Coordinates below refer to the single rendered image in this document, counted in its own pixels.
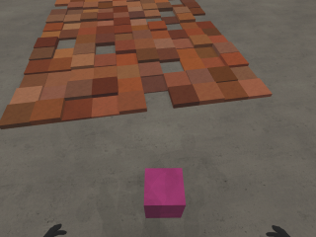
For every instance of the robot left hand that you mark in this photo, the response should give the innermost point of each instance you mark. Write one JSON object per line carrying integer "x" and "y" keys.
{"x": 54, "y": 231}

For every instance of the carton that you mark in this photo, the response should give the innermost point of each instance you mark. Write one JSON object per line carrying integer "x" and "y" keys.
{"x": 164, "y": 193}

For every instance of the robot right hand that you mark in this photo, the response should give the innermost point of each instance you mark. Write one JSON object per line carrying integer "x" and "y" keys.
{"x": 279, "y": 232}

